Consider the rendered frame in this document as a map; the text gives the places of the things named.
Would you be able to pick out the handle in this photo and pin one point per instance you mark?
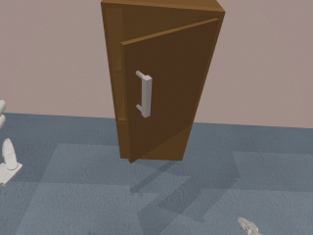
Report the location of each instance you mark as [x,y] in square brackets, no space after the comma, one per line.
[147,83]

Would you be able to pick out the left robot hand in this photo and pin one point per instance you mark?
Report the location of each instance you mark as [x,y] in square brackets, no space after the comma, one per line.
[10,168]

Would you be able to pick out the cupboard door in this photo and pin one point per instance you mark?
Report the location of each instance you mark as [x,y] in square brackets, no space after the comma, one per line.
[176,60]

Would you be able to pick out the right robot hand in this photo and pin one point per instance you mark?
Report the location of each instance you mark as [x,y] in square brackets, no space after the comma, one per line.
[249,227]

